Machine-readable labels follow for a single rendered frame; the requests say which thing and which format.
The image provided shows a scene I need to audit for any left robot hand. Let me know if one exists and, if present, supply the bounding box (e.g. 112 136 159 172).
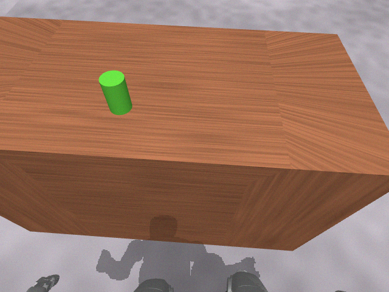
26 274 60 292

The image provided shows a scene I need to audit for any can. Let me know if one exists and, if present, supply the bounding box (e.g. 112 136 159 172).
99 71 133 115

